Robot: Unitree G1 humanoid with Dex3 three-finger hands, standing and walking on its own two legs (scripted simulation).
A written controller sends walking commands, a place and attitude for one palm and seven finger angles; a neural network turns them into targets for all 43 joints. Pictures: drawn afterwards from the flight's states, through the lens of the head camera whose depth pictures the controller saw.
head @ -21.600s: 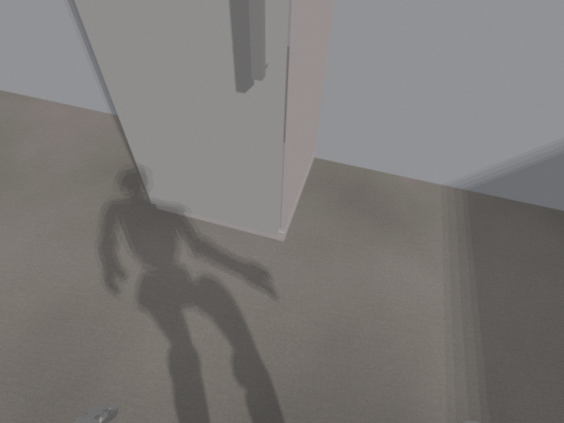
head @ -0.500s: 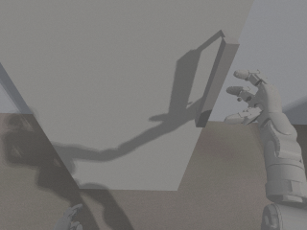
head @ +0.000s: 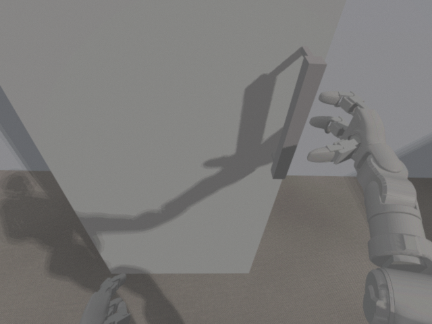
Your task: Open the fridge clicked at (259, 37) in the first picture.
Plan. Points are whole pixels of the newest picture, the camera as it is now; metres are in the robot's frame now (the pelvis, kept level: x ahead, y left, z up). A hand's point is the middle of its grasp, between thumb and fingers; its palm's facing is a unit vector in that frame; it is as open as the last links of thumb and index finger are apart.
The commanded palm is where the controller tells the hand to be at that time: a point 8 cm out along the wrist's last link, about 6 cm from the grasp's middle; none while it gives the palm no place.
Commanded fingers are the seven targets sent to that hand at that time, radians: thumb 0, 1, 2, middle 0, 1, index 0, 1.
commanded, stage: move the hooked fingers beside the handle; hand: right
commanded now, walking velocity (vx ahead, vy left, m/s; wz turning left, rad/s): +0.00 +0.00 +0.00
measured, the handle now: (290, 120) +0.46 -0.10 +0.18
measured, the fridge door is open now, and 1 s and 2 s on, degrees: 0 0 0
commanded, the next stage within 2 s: feel for the door with the fingertips in 0.68 s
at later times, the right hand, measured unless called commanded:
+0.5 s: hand (335, 139) +0.41 -0.17 +0.19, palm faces -0.07 +1.00 -0.01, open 14.0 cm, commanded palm +0.39 -0.22 +0.19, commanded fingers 0.00 0.50 -0.30 0.30 1.20 0.30 1.20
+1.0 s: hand (324, 132) +0.42 -0.15 +0.19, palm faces -0.10 +0.99 -0.01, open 14.0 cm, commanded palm +0.39 -0.20 +0.19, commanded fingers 0.00 0.50 -0.30 0.30 1.20 0.30 1.20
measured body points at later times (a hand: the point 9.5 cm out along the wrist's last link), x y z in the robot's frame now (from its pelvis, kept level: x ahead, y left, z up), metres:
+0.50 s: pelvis +0.00 +0.00 +0.00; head +0.00 +0.02 +0.45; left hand +0.12 +0.26 -0.10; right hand +0.40 -0.22 +0.19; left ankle -0.01 +0.10 -0.74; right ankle -0.01 -0.10 -0.74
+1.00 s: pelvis +0.01 -0.01 +0.00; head +0.00 +0.01 +0.45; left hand +0.15 +0.23 -0.10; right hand +0.42 -0.20 +0.19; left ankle -0.01 +0.10 -0.74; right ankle -0.01 -0.10 -0.74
